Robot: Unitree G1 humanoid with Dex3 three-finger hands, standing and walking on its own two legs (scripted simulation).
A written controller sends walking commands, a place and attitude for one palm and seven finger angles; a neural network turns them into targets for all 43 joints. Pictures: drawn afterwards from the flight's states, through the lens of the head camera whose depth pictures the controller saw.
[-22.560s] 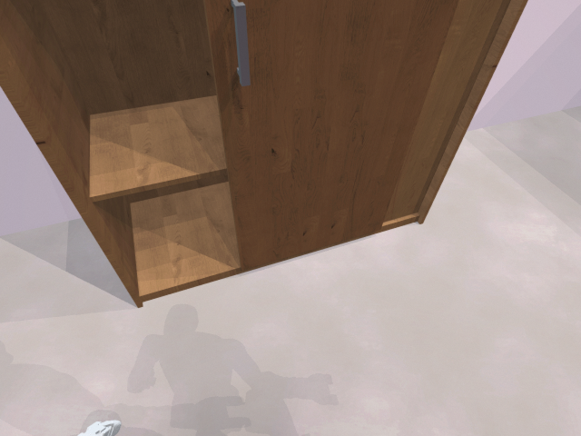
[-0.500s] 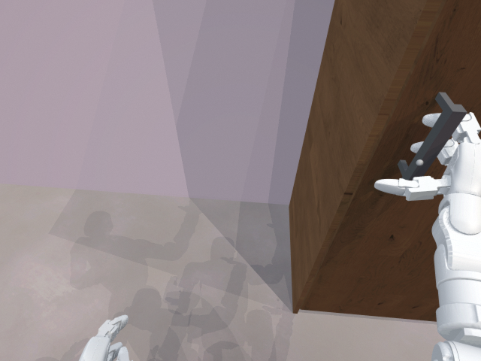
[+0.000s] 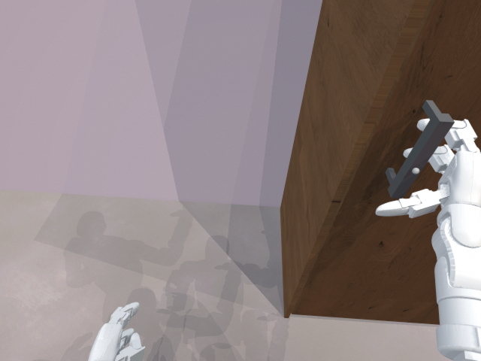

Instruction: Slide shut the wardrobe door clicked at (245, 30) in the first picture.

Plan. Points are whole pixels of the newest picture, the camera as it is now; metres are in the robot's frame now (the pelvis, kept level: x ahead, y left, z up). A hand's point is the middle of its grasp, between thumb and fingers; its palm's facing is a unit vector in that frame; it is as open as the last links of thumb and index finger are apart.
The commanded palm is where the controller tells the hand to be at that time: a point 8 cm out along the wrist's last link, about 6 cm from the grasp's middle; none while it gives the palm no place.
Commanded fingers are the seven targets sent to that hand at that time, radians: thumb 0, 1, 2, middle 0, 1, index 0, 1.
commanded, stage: slip the hand off the handle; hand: right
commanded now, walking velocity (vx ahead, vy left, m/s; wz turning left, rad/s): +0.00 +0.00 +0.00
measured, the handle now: (412, 152) +0.41 -0.25 +0.17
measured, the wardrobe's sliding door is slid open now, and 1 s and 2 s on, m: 0.00 0.00 0.00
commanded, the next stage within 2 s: draw the hand back to the body in 1.06 s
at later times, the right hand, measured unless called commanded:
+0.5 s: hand (461, 180) +0.36 -0.31 +0.16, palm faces +0.37 +0.91 -0.19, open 14.7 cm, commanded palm +0.30 -0.34 +0.17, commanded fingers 0.00 0.55 -0.20 0.25 1.15 0.25 1.15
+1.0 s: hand out of the picture +0.25 -0.32 +0.16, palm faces +0.39 +0.90 -0.19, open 14.7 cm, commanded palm +0.21 -0.35 +0.17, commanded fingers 0.00 0.55 -0.20 0.25 1.15 0.25 1.15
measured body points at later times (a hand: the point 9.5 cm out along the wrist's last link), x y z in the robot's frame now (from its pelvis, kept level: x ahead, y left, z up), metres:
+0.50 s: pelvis -0.01 -0.01 +0.00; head +0.01 -0.01 +0.44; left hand +0.11 +0.25 -0.11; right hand +0.33 -0.36 +0.17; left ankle -0.02 +0.09 -0.73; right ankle +0.04 -0.07 -0.73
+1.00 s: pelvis -0.01 -0.01 +0.00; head -0.02 -0.02 +0.45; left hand +0.20 +0.20 -0.07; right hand +0.23 -0.36 +0.17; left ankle -0.02 +0.09 -0.73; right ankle +0.04 -0.07 -0.73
